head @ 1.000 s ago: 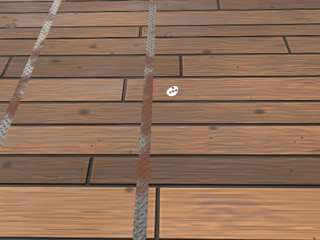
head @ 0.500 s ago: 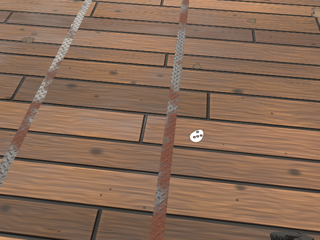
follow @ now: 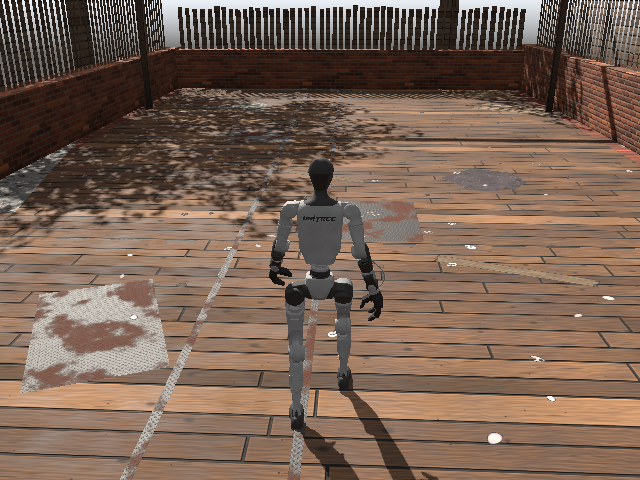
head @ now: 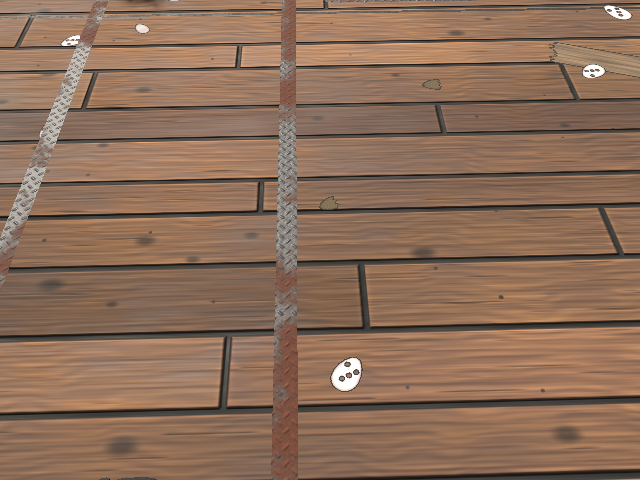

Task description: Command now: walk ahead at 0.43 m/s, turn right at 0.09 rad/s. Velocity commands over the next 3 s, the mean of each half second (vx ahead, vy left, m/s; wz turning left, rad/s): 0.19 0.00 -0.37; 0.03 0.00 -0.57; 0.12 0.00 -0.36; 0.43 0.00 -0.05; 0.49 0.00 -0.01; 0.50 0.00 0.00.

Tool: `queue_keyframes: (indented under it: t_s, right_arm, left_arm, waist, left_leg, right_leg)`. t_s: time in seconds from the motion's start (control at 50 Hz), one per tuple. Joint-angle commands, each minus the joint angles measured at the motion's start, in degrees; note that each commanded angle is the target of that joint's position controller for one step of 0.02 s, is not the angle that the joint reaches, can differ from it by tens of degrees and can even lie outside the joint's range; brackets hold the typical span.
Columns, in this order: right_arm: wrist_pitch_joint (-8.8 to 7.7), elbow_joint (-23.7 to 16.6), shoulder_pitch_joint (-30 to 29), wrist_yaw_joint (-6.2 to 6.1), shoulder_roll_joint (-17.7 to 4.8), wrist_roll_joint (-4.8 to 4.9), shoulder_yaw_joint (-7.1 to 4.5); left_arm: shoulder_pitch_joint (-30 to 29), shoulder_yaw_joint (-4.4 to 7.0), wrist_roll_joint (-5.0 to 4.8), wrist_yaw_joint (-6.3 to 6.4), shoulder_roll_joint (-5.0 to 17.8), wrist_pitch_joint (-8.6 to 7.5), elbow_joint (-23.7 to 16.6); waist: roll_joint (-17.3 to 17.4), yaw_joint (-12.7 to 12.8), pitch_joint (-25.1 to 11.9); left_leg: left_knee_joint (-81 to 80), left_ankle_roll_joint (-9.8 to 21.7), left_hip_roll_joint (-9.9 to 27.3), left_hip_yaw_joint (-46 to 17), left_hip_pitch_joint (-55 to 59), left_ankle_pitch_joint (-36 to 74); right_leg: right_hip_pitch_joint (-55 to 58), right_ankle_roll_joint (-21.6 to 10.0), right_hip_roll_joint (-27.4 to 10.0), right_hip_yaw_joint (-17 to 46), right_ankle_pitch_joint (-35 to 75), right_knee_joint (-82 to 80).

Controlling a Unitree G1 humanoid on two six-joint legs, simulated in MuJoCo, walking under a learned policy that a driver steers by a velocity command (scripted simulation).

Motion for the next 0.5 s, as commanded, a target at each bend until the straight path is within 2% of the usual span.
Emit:
queue_keyframes:
  t_s: [0.02, 0.04, 0.06, 0.08, 0.1, 0.12, 0.14, 0.16, 0.2, 0.24, 0.28, 0.34, 0.4, 0.44, 0.48, 0.5]
  right_arm:
    - [0.71, -2.22, -2.4, -0.73, -9.95, 0.0, -2.05]
    - [0.83, -2.89, -1.64, -1.04, -8.6, -0.58, -1.51]
    - [0.02, -4.13, 3.92, -0.73, -3.89, -2.13, 0.11]
    - [-1.19, -2.99, 6.09, -0.21, -2.52, -1.87, 0.87]
    - [-2.14, -3.83, 2.4, 0.28, -6.9, -0.52, -0.27]
    - [-2.43, -5.46, -3.14, 0.12, -7.48, 0.45, -0.34]
    - [-2.06, -6.11, -6.29, -0.51, -7.51, 0.04, -0.62]
    - [-1.22, -6.61, -6.95, -1.28, -8.13, -0.61, -1.23]
    - [0.52, -7.51, -5.63, -2.21, -6.5, -1.05, -1.38]
    - [1.4, -8.34, -5.79, -2.8, -5.94, -1.08, -1.47]
    - [1.99, -9.38, -8.31, -3.03, -6.18, -1.25, -1.62]
    - [2.69, -10.94, -13.07, -2.88, -6.19, -1.02, -1.63]
    - [2.71, -12.59, -17.35, -2.57, -6.3, -0.73, -1.51]
    - [2.22, -13.17, -18.29, -2.22, -6.86, -0.6, -1.55]
    - [1.4, -13.02, -16.47, -1.7, -7.59, -0.43, -1.76]
    - [0.9, -12.34, -13.83, -1.39, -7.74, -0.38, -1.91]
  left_arm:
    - [5.96, 2.75, 0.66, -0.38, 8.55, -1.18, -1.16]
    - [13.99, 3.99, 1.31, -0.16, 11.74, -1.17, 1.27]
    - [20.58, 4.98, 2.46, 0.19, 17.01, -0.79, 2.24]
    - [21.18, 4.28, 1.04, 0.03, 15.25, -0.08, 2.87]
    - [18.04, 3.21, 0.38, -0.1, 12.5, 0.18, 1.69]
    - [12.96, 2.7, 0.49, 0.2, 10.53, 0.3, 0.17]
    - [9.34, 2.34, 0.83, 0.32, 9.48, 0.31, -0.83]
    - [7.55, 2.12, 1.1, 0.54, 8.55, 0.29, -1.32]
    - [7.17, 2.5, 1.82, 0.62, 9.67, 0.52, -1.52]
    - [7.5, 3.04, 1.93, 1.17, 11.32, 0.77, -1.84]
    - [8.15, 3.41, 1.32, 1.96, 12.18, 1.46, -2.28]
    - [8.77, 3.55, 0.58, 2.89, 12.24, 2.65, -2.81]
    - [9.73, 3.75, 0.4, 3.5, 12.48, 3.59, -2.96]
    - [9.91, 3.91, 0.35, 3.76, 12.57, 4.26, -3.34]
    - [8.89, 3.8, 0.19, 3.98, 12.2, 4.82, -4.35]
    - [7.4, 3.59, -0.1, 4.18, 11.78, 5.14, -5.24]
  waist:
    - [7.17, 7.67, -2.92]
    - [4.92, 10.23, -9.27]
    - [-6.69, 8.61, -18.62]
    - [-14.01, 8.11, -25.3]
    - [-8.82, 8.39, -21.62]
    - [-5.26, 7.78, -14.33]
    - [-0.62, 6.62, -8.77]
    - [0.27, 4.98, -7.12]
    - [-1.5, 2.82, -6.76]
    - [-2.65, 1.99, -7.2]
    - [-3.13, 2.55, -7.82]
    - [-3.93, 4.0, -7.21]
    - [-5.08, 5.36, -5.31]
    - [-5.89, 5.51, -4.76]
    - [-6.54, 4.07, -5.19]
    - [-6.46, 2.07, -5.46]
  left_leg:
    - [12.39, 6.41, 13.99, -3.19, 0.37, 48.54]
    - [24.27, 3.71, 10.59, -0.37, -5.29, 46.32]
    - [45.85, -0.66, 3.66, 1.66, -26.29, 22.68]
    - [60.26, -2.93, -2.94, -3.48, -36.06, -15.74]
    - [65.05, -2.18, 0.98, -8.45, -39.78, -15.68]
    - [64.01, -1.74, 3.36, -7.01, -42.16, -12.37]
    - [60.42, -1.87, 5.07, -6.06, -41.81, -8.8]
    - [56.64, -1.78, 6.51, -6.43, -38.57, -6.4]
    - [52.22, -2.11, 6.26, -6.69, -33.28, -4.68]
    - [46.87, -2.75, 5.17, -6.47, -32.71, -2.25]
    - [41.56, -3.41, 4.41, -6.74, -33.37, 1.89]
    - [34.12, -3.99, 3.33, -7.71, -32.77, 7.59]
    - [27.64, -4.46, 1.97, -8.46, -31.54, 8.02]
    - [24.14, -4.64, 0.89, -8.66, -29.75, 5.65]
    - [18.21, -4.16, 0.2, -8.63, -25.99, 5.07]
    - [11.45, -3.45, 0.32, -8.06, -21.73, 9.54]
  right_leg:
    - [11.6, -3.09, 3.89, -3.14, -1.34, -2.84]
    - [25.24, -5.07, 1.7, -0.67, 9.55, -1.28]
    - [48.84, -13.49, -12.23, 19.42, 23.19, 1.59]
    - [55.06, -20.39, -19.48, 36.49, 28.56, -5.98]
    - [50.23, -18.04, -16.79, 31.26, 26.59, -6.35]
    - [42.37, -15.93, -14.22, 23.28, 27.7, -6.55]
    - [33.52, -14.37, -11.61, 18.04, 28.52, -8.1]
    - [27.11, -13.3, -10.07, 15.79, 27.43, -9.8]
    - [20.18, -13.77, -8.96, 14.88, 26.9, -11.95]
    - [17.96, -14.14, -8.24, 13.9, 26.48, -12.66]
    - [17.92, -13.39, -7.61, 14.31, 21.28, -13.04]
    - [17.34, -11.23, -5.75, 15.57, 7.43, -13.59]
    - [17.18, -10.34, -4.84, 18.33, -2.71, -13.29]
    - [17.88, -10.14, -4.55, 20.74, -3.39, -11.58]
    - [19.32, -9.21, -3.91, 23.57, 0.7, -8.5]
    - [19.05, -7.69, -2.57, 23.94, 2.19, -6.11]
